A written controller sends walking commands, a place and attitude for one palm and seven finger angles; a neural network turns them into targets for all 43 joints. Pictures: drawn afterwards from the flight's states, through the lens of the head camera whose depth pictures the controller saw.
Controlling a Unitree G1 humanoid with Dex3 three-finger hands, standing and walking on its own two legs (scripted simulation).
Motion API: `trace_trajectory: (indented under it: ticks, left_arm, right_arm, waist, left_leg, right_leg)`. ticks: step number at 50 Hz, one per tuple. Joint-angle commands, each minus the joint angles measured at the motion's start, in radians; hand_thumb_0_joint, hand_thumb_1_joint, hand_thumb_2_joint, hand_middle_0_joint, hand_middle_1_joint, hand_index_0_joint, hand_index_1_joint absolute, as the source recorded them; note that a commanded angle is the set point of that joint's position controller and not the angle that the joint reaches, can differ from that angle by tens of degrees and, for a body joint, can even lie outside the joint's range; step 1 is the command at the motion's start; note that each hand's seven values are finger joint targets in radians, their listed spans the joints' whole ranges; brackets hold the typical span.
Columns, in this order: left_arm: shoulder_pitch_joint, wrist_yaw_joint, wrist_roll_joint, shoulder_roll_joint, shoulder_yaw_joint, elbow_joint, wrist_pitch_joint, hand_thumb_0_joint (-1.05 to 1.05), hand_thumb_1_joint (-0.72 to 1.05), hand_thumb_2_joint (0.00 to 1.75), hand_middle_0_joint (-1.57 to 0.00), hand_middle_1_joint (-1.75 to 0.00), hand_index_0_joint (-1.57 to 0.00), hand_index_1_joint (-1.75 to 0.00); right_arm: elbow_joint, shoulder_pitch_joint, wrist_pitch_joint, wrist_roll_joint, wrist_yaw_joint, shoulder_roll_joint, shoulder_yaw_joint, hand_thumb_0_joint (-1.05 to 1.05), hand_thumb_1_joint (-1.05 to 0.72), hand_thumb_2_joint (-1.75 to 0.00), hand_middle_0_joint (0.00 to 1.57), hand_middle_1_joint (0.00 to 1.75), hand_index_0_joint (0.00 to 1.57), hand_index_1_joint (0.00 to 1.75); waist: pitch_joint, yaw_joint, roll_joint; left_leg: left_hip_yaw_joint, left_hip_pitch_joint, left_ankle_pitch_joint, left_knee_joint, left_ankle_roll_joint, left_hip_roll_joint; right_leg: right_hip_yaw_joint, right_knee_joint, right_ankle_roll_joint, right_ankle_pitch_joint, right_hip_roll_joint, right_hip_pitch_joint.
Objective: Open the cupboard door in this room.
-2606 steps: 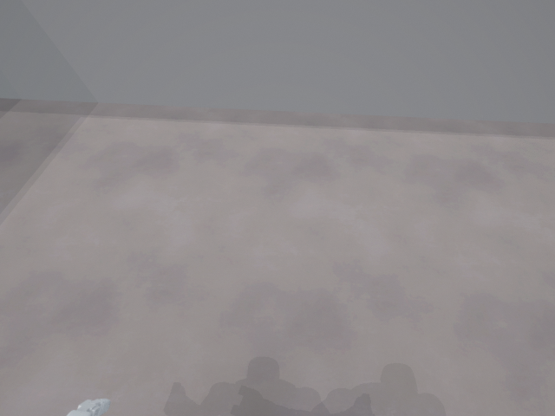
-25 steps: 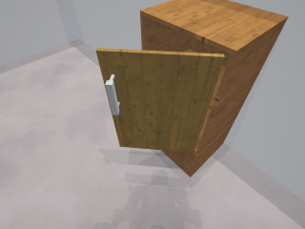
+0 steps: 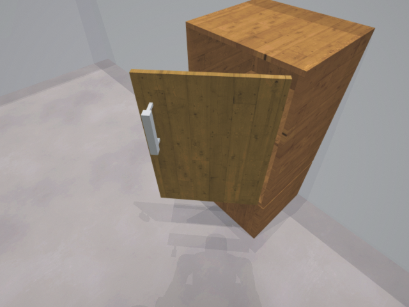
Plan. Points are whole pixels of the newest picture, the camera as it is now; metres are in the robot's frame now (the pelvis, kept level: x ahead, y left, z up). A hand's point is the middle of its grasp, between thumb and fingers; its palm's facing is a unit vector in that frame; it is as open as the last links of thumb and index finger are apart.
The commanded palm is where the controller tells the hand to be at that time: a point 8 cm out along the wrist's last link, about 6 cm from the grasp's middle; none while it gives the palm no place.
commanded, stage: look again from close up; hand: left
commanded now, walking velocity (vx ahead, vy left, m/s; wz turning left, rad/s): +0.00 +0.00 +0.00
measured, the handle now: (152, 129) +0.60 +0.19 -0.02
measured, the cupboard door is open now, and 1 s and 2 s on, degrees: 42 42 42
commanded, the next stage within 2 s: shuffle to correct the standing spot in 0.32 s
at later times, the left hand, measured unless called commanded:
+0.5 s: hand out of the picture +0.00 +0.16 -0.17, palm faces +0.04 -0.98 -0.19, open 7.3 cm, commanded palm none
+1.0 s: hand out of the picture +0.08 +0.22 -0.18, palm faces +0.05 -0.98 -0.21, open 7.4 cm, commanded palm none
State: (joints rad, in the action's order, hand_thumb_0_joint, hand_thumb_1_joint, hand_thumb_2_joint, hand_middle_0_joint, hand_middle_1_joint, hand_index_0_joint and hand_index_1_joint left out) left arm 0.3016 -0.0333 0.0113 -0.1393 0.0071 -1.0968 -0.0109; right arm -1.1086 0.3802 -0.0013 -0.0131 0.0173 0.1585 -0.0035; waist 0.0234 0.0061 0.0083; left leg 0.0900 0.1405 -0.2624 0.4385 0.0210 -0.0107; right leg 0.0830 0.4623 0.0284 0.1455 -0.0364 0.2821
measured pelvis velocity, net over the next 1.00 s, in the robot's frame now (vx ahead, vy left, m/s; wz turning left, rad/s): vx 0.06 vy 0.05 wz -0.01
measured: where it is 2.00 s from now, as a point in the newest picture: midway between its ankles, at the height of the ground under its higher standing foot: outside the picture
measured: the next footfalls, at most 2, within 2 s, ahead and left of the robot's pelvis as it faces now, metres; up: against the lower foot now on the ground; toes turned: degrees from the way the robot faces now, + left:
none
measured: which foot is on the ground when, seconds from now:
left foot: down 0.00-1.00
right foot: down 0.00-1.00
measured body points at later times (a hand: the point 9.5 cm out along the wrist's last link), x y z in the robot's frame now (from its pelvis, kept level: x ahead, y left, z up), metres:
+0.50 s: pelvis +0.01 +0.00 +0.00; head +0.01 -0.01 +0.45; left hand +0.00 +0.21 -0.16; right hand -0.01 -0.21 -0.17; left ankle -0.01 +0.10 -0.74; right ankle +0.07 -0.10 -0.74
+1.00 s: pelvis +0.06 +0.05 -0.01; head +0.05 +0.05 +0.44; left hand +0.08 +0.27 -0.17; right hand +0.06 -0.17 -0.17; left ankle -0.01 +0.10 -0.74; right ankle +0.07 -0.10 -0.74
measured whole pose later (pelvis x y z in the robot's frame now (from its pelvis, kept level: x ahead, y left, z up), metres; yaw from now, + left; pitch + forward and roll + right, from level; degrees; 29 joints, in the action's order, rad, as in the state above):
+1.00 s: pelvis +0.06 +0.05 -0.01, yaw -1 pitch -2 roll -1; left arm 0.31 -0.05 0.01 -0.15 -0.02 -1.04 0.00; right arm -1.04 0.34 -0.02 -0.01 0.05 0.14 0.01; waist 0.00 0.01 0.02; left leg 0.10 0.10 -0.42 0.56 0.08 -0.03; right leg 0.06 0.59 -0.02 0.29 -0.06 0.26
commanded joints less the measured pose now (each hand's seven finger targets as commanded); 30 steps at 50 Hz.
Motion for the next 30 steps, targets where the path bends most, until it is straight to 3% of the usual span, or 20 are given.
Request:
trace_trajectory:
  ticks: [1,8,21,26,30]
  left_arm:
    - [0.031,-0.005,-0.003,-0.106,-0.021,0.031,-0.020,0.00,0.90,0.90,-0.20,-0.30,-0.20,-0.30]
    - [0.038,-0.005,-0.003,-0.096,-0.021,0.026,-0.019,0.00,0.90,0.90,-0.20,-0.30,-0.20,-0.30]
    - [0.046,-0.008,-0.001,-0.081,-0.018,0.022,-0.022,0.00,0.90,0.90,-0.20,-0.30,-0.20,-0.30]
    - [0.077,-0.003,0.010,-0.100,-0.038,0.032,-0.011,0.00,0.90,0.90,-0.20,-0.30,-0.20,-0.30]
    - [0.094,-0.002,0.009,-0.128,-0.063,0.054,-0.010,0.00,0.90,0.90,-0.20,-0.30,-0.20,-0.30]
  right_arm:
    - [0.021,0.051,-0.026,-0.003,0.006,0.068,0.010,0.00,-0.90,-0.90,0.20,0.30,0.20,0.30]
    - [0.000,0.072,-0.024,-0.003,0.008,0.050,0.008,0.00,-0.90,-0.90,0.20,0.30,0.20,0.30]
    - [-0.004,0.045,-0.028,0.000,0.012,0.042,0.011,0.00,-0.90,-0.90,0.20,0.30,0.20,0.30]
    - [0.001,0.063,-0.010,-0.010,0.005,0.046,0.013,0.00,-0.90,-0.90,0.20,0.30,0.20,0.30]
    - [0.013,0.088,-0.007,-0.013,0.000,0.031,0.015,0.00,-0.90,-0.90,0.20,0.30,0.20,0.30]
  waist:
    - [0.071,-0.002,-0.025]
    - [0.091,0.000,-0.024]
    - [0.084,-0.001,-0.009]
    - [0.111,-0.012,-0.063]
    - [0.107,-0.005,-0.133]
  left_leg:
    - [-0.113,0.169,-0.082,-0.133,0.010,0.097]
    - [-0.103,0.171,-0.081,-0.121,0.007,0.093]
    - [-0.106,0.140,-0.031,-0.135,0.004,0.108]
    - [-0.059,0.181,-0.224,-0.065,0.012,0.064]
    - [-0.016,0.180,-0.191,0.053,0.009,0.025]
  right_leg:
    - [-0.152,-0.117,0.022,0.176,-0.092,-0.076]
    - [-0.157,-0.131,0.024,0.197,-0.094,-0.057]
    - [-0.137,-0.116,0.017,0.080,-0.085,-0.079]
    - [-0.204,-0.160,0.042,0.404,-0.105,-0.037]
    - [-0.291,-0.227,0.087,0.524,-0.170,0.001]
